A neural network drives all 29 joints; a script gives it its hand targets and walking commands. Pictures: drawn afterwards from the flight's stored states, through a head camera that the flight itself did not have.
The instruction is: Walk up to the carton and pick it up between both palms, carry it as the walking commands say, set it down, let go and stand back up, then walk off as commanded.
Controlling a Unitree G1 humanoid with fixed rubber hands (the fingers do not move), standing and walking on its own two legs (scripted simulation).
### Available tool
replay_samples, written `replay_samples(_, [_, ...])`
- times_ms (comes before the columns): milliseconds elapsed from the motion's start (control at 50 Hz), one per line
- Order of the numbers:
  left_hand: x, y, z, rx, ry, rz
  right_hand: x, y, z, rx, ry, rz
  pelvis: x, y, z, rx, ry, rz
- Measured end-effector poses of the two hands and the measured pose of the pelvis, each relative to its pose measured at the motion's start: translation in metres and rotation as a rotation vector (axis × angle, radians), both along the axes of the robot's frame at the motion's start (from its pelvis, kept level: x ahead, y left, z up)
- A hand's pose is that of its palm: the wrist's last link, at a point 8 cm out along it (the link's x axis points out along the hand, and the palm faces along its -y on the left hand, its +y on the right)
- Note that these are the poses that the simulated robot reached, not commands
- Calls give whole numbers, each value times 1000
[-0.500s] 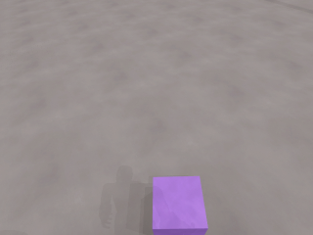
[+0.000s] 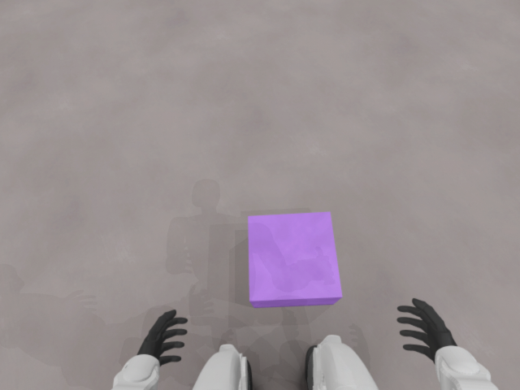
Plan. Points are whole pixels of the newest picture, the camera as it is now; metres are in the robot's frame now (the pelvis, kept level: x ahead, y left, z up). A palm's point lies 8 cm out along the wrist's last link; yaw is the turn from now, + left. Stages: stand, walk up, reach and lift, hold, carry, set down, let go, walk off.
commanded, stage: reach and lift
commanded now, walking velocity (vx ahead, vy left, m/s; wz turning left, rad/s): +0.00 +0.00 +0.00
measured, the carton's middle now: (291, 261) +0.46 -0.05 -0.63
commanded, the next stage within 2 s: none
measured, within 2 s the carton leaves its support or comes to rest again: neither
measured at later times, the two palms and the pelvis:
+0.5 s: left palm (180, 268) +0.33 +0.18 -0.15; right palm (416, 266) +0.33 -0.26 -0.17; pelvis -0.04 +0.00 -0.05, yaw +0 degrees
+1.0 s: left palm (199, 223) +0.44 +0.17 -0.20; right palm (399, 209) +0.45 -0.26 -0.20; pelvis -0.05 +0.00 -0.07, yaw +1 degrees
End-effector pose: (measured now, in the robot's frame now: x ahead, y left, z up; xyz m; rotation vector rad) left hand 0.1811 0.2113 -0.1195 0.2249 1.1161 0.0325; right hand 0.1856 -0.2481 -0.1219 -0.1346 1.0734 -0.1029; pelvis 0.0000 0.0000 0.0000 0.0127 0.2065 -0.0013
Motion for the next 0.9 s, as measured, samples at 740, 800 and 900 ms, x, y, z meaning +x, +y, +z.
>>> replay_samples(740, [192, -26, -65, 3, -354, 81, 210, -11, -67, -26, -291, 36, -32, -4, -61, 15, 377, 8])
replay_samples(800, [207, -30, -72, -14, -375, 82, 225, -14, -72, -34, -307, 30, -34, -3, -64, 14, 406, 9])
replay_samples(900, [238, -38, -74, -36, -438, 80, 252, -15, -72, -41, -357, 38, -41, -2, -69, 13, 443, 10])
